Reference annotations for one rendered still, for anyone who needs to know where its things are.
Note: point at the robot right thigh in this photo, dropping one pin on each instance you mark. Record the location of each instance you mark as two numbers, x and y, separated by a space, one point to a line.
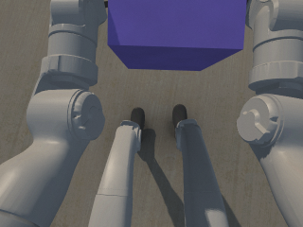
203 200

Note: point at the left robot upper arm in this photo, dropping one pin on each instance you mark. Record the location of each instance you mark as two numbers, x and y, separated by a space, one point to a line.
33 184

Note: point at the robot thigh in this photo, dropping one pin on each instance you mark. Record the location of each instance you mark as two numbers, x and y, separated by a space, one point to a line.
113 204
203 200

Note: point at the carton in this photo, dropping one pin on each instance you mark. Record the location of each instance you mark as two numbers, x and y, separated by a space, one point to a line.
178 35

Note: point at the left robot forearm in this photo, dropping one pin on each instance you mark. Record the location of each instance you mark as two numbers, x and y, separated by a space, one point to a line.
72 45

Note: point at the right robot forearm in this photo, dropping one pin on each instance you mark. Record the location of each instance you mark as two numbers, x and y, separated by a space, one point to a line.
277 47

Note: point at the robot left thigh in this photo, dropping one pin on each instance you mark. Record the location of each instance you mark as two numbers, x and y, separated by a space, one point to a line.
113 204

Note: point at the right robot upper arm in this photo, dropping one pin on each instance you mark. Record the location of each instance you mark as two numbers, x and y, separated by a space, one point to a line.
273 127

